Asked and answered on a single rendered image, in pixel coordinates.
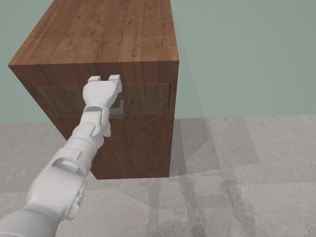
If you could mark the robot left forearm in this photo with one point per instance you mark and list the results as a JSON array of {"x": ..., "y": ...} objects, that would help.
[{"x": 77, "y": 154}]

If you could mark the handle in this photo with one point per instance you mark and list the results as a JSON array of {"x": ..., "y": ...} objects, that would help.
[{"x": 117, "y": 113}]

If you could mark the robot left upper arm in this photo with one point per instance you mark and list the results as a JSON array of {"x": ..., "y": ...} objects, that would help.
[{"x": 56, "y": 197}]

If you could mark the drawer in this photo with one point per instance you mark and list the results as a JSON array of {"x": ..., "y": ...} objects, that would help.
[{"x": 138, "y": 99}]

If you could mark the robot left hand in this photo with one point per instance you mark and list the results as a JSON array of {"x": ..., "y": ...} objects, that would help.
[{"x": 102, "y": 92}]

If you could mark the cabinet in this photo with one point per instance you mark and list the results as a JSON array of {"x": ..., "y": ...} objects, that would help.
[{"x": 77, "y": 39}]

